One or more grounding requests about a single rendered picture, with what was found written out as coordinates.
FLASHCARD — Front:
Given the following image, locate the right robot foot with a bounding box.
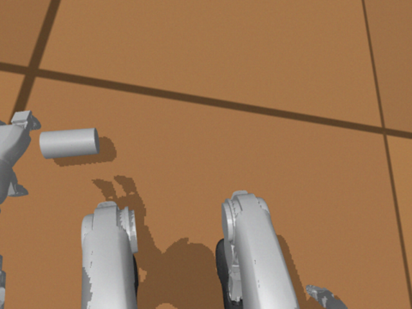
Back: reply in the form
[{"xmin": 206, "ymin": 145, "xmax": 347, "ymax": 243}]
[{"xmin": 216, "ymin": 238, "xmax": 243, "ymax": 309}]

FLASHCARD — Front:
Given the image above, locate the right robot hand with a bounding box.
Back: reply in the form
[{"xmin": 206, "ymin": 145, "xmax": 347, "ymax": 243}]
[{"xmin": 306, "ymin": 285, "xmax": 348, "ymax": 309}]

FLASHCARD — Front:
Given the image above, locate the left robot hand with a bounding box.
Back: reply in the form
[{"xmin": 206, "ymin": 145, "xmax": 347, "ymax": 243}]
[{"xmin": 0, "ymin": 110, "xmax": 41, "ymax": 197}]

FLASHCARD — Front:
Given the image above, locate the can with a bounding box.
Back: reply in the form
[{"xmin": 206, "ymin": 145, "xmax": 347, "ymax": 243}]
[{"xmin": 39, "ymin": 128, "xmax": 100, "ymax": 159}]

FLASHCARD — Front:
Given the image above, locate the left robot arm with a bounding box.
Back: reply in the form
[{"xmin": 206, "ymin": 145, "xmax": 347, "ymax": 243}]
[{"xmin": 0, "ymin": 160, "xmax": 14, "ymax": 309}]

